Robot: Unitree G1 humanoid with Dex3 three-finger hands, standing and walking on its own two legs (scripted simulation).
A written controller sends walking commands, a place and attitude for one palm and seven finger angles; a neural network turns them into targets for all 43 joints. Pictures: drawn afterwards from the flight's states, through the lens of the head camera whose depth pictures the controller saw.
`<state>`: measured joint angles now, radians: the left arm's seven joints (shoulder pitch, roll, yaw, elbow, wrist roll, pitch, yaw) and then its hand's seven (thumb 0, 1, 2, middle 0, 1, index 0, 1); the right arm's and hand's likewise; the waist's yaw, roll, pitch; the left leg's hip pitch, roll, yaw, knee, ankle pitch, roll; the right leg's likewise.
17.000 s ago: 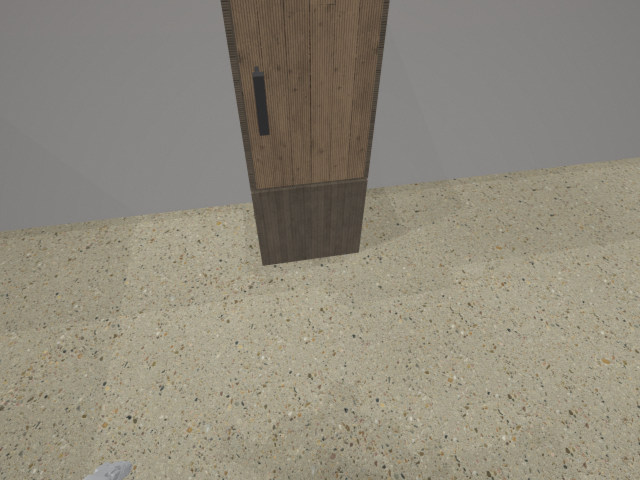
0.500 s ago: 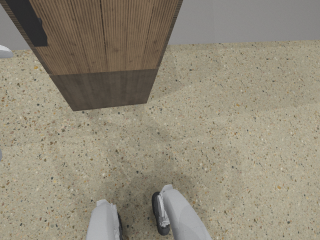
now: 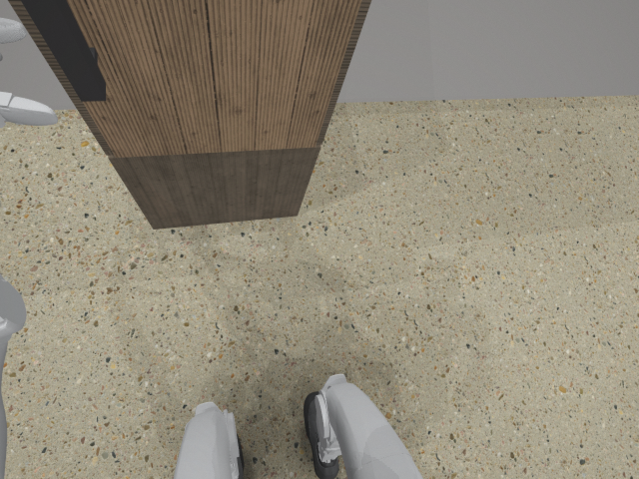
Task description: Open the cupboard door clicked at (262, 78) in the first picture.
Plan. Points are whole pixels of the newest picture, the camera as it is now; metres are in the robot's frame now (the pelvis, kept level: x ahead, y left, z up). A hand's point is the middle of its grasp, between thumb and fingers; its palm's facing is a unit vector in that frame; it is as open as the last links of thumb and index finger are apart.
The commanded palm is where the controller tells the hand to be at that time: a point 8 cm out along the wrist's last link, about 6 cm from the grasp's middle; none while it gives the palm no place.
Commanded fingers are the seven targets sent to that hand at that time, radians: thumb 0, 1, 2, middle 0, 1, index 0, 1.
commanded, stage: move the hooked fingers beside the handle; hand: left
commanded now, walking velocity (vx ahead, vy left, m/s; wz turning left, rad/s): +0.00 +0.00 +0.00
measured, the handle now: (64, 18) +0.62 +0.19 +0.07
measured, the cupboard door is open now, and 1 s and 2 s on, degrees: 0 0 0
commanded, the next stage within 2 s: slide the fingers in behind the handle in 0.10 s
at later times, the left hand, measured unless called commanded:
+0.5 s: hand (8, 55) +0.56 +0.23 +0.08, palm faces +0.00 -1.00 -0.01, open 14.0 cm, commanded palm +0.55 +0.26 +0.07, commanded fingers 0.00 -0.50 0.30 -0.30 -1.20 -0.30 -1.20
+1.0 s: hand (57, 55) +0.57 +0.20 +0.07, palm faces +0.01 -1.00 -0.01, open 14.0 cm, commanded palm +0.55 +0.23 +0.07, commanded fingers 0.00 -0.50 0.30 -0.30 -1.20 -0.30 -1.20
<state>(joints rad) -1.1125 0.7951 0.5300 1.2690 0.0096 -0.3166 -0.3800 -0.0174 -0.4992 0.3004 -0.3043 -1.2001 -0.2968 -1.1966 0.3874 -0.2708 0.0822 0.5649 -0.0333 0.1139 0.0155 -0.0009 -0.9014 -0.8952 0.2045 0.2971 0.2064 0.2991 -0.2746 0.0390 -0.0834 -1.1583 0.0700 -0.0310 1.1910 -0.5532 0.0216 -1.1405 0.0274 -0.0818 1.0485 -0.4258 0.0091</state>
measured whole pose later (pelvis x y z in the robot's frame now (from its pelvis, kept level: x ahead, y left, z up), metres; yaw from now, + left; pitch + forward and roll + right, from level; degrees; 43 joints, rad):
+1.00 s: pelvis -0.01 +0.00 +0.00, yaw +0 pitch +30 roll -5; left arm -1.15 0.67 0.46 1.28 0.01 -0.33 -0.26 -0.02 -0.50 0.30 -0.30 -1.20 -0.30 -1.20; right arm 0.42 -0.26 0.07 0.60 -0.05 0.09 0.03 0.00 -0.90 -0.90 0.21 0.30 0.21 0.30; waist -0.27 0.05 -0.10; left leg -1.18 0.06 -0.02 1.20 -0.55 0.02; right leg -1.16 0.02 -0.07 1.07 -0.43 0.01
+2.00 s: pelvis -0.01 +0.00 -0.01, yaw +1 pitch +30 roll -5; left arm -1.19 0.64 0.43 1.29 0.01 -0.35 -0.22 -0.02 -0.47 0.31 -0.31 -1.20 -0.32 -1.22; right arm 0.42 -0.26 0.07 0.62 -0.05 0.07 0.03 0.00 -0.90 -0.90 0.20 0.30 0.21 0.30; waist -0.27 0.05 -0.09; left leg -1.20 0.05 -0.03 1.21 -0.54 0.02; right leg -1.19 0.01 -0.07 1.09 -0.43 0.01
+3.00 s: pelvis +0.00 -0.01 +0.01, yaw +0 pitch +28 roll -3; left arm -0.94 0.51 0.44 1.11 -0.05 -0.36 -0.18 -0.01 0.67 0.75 -0.37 -1.35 -0.37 -1.35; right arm 0.43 -0.25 0.04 0.59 -0.04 0.09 0.05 0.00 -0.90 -0.90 0.20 0.30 0.21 0.30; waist -0.23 0.06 -0.11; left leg -1.08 0.06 0.01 1.14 -0.54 0.02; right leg -1.10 0.03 -0.04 1.04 -0.43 0.01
